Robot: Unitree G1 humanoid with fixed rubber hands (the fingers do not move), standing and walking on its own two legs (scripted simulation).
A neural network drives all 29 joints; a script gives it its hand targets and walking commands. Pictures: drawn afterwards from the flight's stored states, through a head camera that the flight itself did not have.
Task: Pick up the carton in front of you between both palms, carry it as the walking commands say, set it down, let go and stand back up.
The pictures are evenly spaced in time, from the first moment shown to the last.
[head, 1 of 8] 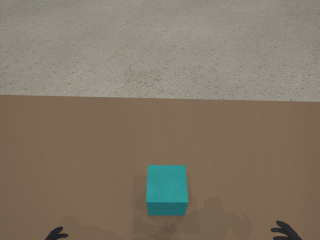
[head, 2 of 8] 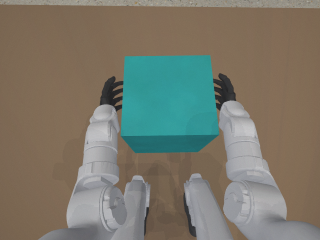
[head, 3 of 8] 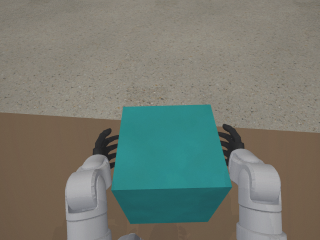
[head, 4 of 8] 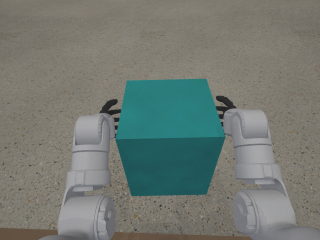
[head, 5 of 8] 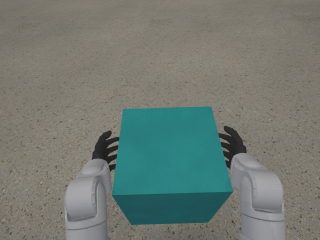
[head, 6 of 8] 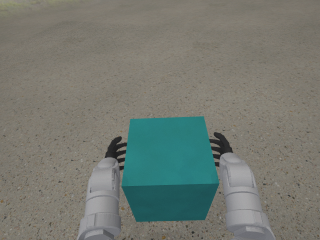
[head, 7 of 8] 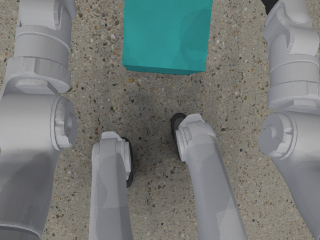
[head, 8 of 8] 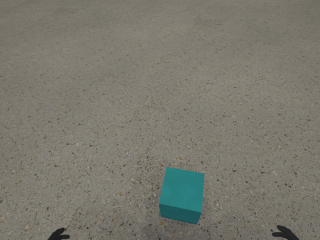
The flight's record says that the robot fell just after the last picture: no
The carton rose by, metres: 0.70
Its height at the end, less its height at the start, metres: -0.06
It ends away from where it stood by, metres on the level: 3.54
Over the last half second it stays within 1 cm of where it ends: yes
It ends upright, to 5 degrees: yes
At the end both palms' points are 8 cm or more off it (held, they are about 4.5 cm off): yes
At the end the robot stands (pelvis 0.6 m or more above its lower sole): yes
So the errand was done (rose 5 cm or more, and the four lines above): yes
